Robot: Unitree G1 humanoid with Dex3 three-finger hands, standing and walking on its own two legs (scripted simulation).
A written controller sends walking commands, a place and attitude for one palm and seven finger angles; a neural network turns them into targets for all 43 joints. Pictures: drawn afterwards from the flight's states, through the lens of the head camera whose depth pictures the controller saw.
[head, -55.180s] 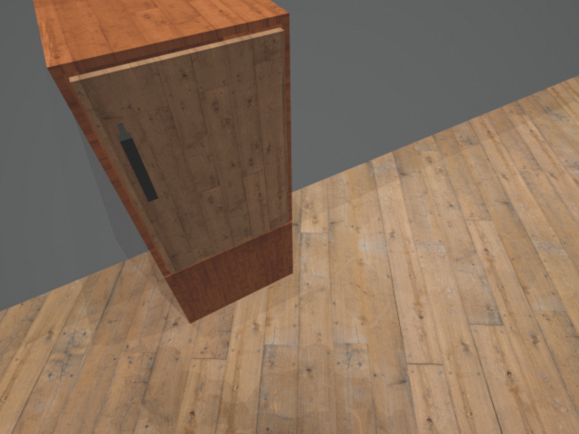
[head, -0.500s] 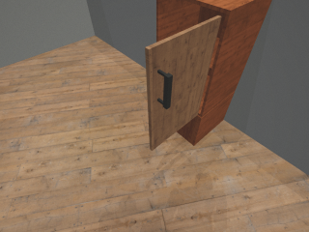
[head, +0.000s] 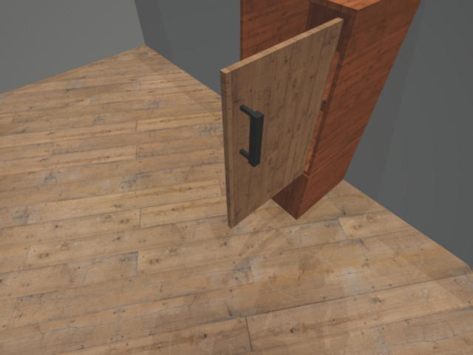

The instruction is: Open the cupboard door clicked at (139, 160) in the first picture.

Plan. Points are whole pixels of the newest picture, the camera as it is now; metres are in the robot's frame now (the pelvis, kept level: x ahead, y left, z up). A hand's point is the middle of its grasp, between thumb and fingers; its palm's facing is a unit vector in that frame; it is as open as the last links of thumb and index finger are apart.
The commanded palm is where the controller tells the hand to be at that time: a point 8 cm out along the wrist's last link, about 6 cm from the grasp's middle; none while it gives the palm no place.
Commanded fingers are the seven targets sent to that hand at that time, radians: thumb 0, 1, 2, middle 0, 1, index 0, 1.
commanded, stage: look to check the result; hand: left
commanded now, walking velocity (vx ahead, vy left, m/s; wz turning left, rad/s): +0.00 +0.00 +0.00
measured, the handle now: (249, 136) +0.58 +0.00 +0.01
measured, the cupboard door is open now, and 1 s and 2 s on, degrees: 90 90 90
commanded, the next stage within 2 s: stand and wait in 0.34 s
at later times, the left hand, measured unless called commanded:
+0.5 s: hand out of the picture +0.00 +0.16 -0.18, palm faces +0.04 -0.98 -0.18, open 7.4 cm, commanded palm none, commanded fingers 0.00 0.90 0.90 -0.20 -0.30 -0.20 -0.30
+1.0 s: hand out of the picture +0.01 +0.15 -0.17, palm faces +0.05 -0.98 -0.19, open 7.4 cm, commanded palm none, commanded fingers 0.00 0.90 0.90 -0.20 -0.30 -0.20 -0.30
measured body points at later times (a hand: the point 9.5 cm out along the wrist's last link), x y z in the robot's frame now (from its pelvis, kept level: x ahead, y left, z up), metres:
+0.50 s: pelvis +0.01 -0.01 +0.00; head +0.03 -0.01 +0.45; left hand +0.00 +0.21 -0.16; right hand +0.01 -0.23 -0.16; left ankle +0.04 +0.11 -0.74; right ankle -0.04 -0.11 -0.74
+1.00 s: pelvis +0.02 -0.02 +0.00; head +0.04 -0.02 +0.45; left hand +0.01 +0.20 -0.16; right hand +0.02 -0.23 -0.16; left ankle +0.04 +0.11 -0.74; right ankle -0.04 -0.11 -0.74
